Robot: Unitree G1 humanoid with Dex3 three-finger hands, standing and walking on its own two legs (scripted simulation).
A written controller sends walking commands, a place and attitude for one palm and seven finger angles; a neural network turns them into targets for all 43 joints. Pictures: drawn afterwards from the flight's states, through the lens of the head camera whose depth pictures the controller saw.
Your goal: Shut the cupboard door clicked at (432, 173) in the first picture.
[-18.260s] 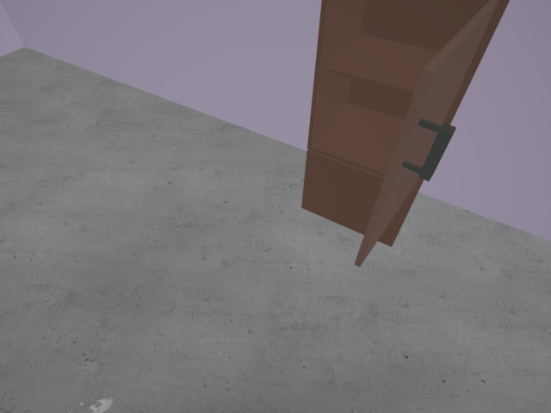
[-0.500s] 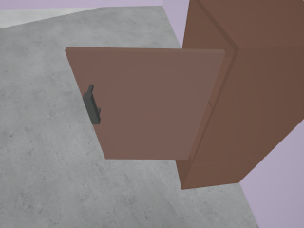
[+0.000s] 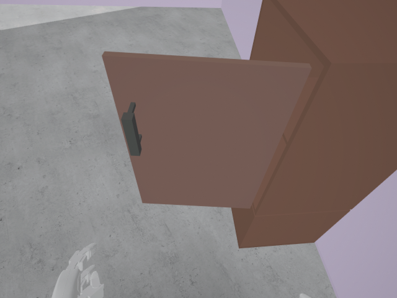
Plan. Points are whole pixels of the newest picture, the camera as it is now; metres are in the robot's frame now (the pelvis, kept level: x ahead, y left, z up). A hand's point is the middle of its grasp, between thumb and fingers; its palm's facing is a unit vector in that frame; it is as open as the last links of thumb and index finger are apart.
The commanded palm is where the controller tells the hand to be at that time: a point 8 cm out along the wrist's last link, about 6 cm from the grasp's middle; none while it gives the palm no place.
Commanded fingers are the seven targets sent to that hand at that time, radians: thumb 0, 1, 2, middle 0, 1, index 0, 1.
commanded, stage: raise the hand and make a fist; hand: left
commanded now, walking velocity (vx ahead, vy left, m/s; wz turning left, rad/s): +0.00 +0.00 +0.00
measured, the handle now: (134, 129) +0.46 +0.19 +0.06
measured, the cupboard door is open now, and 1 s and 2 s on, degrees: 83 83 83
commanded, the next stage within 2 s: bring the fist close to the handle in 1.80 s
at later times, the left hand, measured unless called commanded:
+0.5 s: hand (109, 270) +0.17 +0.18 -0.01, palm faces +0.04 -1.00 -0.05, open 5.2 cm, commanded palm +0.14 +0.23 -0.01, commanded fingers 0.00 0.90 0.90 -0.77 -0.92 -0.77 -0.92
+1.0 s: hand (101, 238) +0.22 +0.20 +0.03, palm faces +0.04 -1.00 -0.04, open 3.2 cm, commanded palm +0.18 +0.25 +0.04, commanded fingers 0.00 0.90 0.90 -1.23 -1.42 -1.23 -1.42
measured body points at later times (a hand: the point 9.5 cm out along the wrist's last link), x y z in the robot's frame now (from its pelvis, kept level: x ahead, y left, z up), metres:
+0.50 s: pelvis -0.02 -0.02 -0.08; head +0.04 -0.02 +0.37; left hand +0.17 +0.23 -0.01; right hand +0.19 -0.24 -0.14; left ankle +0.01 +0.09 -0.72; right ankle +0.01 -0.11 -0.72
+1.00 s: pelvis +0.01 +0.01 -0.05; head +0.06 +0.01 +0.40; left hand +0.21 +0.25 +0.03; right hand +0.20 -0.22 -0.11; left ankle +0.01 +0.09 -0.72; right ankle +0.01 -0.11 -0.72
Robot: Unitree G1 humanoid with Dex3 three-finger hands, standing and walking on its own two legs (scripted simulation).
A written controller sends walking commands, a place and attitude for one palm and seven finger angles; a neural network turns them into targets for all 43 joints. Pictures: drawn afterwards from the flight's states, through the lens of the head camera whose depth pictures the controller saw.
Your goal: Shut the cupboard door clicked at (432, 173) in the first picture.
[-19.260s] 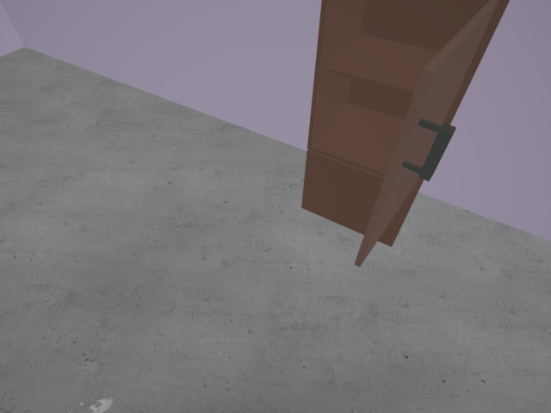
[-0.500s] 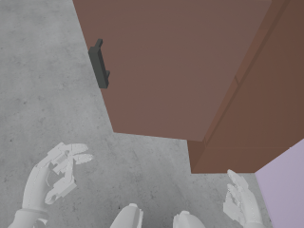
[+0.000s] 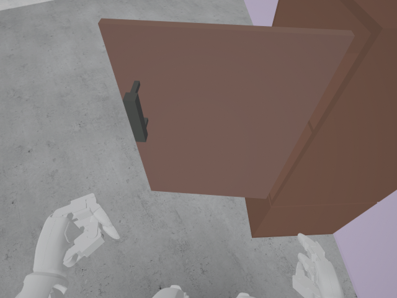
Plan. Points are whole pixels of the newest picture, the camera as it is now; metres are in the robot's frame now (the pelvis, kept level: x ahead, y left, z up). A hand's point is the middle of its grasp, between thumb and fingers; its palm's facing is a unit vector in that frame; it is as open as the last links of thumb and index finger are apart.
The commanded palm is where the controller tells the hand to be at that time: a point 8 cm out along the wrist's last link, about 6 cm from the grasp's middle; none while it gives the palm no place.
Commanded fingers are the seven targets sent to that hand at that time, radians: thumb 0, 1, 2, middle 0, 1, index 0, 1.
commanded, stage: raise the hand and make a fist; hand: left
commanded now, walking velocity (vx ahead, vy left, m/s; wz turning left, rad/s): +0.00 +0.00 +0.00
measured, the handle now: (138, 112) +0.46 +0.17 +0.11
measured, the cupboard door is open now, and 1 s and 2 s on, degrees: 83 83 83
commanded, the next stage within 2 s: bring the fist close to the handle in 0.80 s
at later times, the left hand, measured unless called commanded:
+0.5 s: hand (98, 207) +0.24 +0.18 +0.11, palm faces +0.03 -1.00 -0.07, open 3.1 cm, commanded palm +0.21 +0.23 +0.11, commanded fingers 0.00 0.90 0.90 -1.30 -1.50 -1.30 -1.50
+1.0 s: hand (112, 210) +0.24 +0.16 +0.11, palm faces +0.03 -1.00 -0.07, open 3.1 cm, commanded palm +0.22 +0.21 +0.11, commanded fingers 0.00 0.90 0.90 -1.30 -1.50 -1.30 -1.50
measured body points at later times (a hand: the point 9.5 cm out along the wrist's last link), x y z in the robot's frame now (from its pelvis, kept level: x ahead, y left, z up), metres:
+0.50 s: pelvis +0.01 -0.01 +0.02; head +0.03 -0.02 +0.47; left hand +0.23 +0.24 +0.12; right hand +0.18 -0.24 -0.05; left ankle +0.00 +0.08 -0.68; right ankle +0.00 -0.12 -0.68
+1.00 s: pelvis +0.00 -0.03 +0.03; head +0.03 -0.04 +0.47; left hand +0.23 +0.21 +0.12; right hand +0.18 -0.26 -0.05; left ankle +0.00 +0.08 -0.68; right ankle +0.00 -0.12 -0.68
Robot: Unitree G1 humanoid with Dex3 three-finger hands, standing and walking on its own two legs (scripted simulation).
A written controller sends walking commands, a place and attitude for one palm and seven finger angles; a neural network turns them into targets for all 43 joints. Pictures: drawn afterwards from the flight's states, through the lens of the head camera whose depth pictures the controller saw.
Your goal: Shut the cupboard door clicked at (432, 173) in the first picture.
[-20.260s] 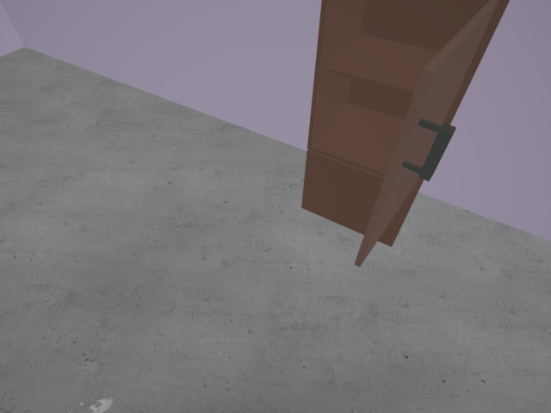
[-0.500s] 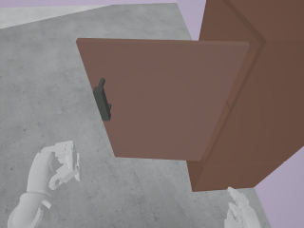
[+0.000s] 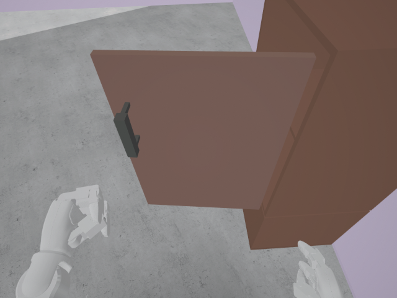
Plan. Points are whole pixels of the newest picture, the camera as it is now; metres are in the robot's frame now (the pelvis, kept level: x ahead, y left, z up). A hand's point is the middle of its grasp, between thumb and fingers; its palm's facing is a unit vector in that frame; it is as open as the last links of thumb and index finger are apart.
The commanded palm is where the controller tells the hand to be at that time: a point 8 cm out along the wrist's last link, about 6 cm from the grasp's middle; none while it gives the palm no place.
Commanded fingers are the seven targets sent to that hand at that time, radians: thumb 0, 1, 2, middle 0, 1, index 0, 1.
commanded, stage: bring the fist close to the handle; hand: left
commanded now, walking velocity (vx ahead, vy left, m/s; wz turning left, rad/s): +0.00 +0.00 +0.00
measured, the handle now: (129, 130) +0.45 +0.19 +0.08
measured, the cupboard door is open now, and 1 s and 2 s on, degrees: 83 83 76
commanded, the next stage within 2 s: push the door shut along its arc in 1.30 s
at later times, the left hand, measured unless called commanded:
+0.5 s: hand (123, 188) +0.30 +0.17 +0.08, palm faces +0.00 -1.00 -0.04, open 3.1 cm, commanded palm +0.28 +0.22 +0.09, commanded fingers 0.00 0.90 0.90 -1.30 -1.50 -1.30 -1.50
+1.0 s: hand (138, 163) +0.36 +0.15 +0.09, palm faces +0.00 -1.00 -0.03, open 3.1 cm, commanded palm +0.32 +0.20 +0.09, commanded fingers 0.00 0.90 0.90 -1.30 -1.50 -1.30 -1.50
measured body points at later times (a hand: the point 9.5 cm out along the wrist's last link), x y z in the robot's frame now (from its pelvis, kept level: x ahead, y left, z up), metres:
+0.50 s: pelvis +0.00 +0.01 +0.00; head +0.03 -0.01 +0.45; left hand +0.29 +0.22 +0.09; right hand +0.16 -0.23 -0.09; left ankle +0.00 +0.10 -0.70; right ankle +0.00 -0.09 -0.70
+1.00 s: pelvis +0.00 +0.01 +0.01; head +0.04 +0.00 +0.45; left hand +0.35 +0.20 +0.09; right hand +0.14 -0.24 -0.10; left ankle +0.00 +0.10 -0.70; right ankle +0.00 -0.09 -0.70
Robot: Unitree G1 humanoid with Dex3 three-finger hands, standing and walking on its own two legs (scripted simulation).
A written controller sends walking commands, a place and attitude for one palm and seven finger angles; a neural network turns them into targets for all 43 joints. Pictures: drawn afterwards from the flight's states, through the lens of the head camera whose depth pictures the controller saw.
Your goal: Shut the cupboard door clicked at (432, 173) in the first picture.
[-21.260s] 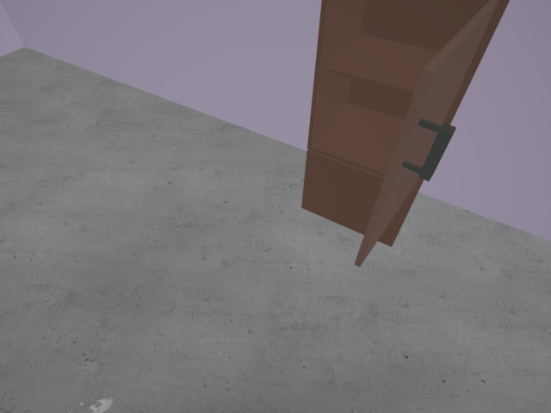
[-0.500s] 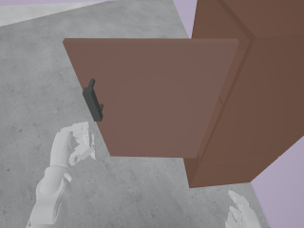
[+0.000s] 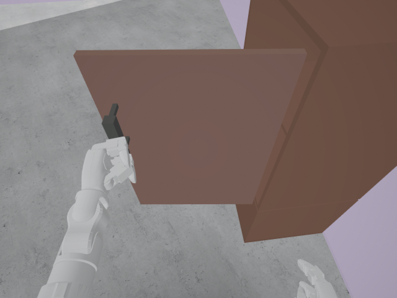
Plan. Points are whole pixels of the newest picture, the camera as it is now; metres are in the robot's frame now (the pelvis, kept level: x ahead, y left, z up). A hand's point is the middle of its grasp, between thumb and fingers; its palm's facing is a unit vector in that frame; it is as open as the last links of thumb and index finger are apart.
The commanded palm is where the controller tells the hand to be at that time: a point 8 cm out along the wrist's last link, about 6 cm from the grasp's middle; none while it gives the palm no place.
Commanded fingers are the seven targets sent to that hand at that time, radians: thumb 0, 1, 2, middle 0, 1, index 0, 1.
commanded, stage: bring the fist close to the handle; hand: left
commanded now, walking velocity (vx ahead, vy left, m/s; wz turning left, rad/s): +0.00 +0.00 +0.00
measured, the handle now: (119, 132) +0.44 +0.20 +0.08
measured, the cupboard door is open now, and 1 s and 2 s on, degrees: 83 76 66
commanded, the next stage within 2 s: push the door shut along its arc in 0.30 s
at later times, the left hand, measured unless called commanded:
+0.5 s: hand (130, 169) +0.34 +0.15 +0.08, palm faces +0.03 -1.00 -0.03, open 3.1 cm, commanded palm +0.33 +0.21 +0.08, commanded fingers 0.00 0.90 0.90 -1.30 -1.50 -1.30 -1.50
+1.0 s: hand (132, 142) +0.41 +0.16 +0.08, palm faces -0.10 -0.99 -0.03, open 3.1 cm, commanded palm +0.40 +0.20 +0.08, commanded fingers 0.00 0.90 0.90 -1.30 -1.50 -1.30 -1.50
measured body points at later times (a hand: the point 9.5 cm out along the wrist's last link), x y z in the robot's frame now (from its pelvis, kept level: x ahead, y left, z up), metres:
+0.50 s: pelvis +0.00 +0.00 +0.00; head +0.03 -0.02 +0.45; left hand +0.34 +0.20 +0.08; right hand +0.15 -0.25 -0.10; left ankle -0.01 +0.09 -0.71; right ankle +0.00 -0.10 -0.71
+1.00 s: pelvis -0.01 +0.00 +0.00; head +0.05 +0.00 +0.44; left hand +0.41 +0.21 +0.09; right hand +0.08 -0.26 -0.12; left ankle -0.01 +0.09 -0.71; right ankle +0.00 -0.10 -0.71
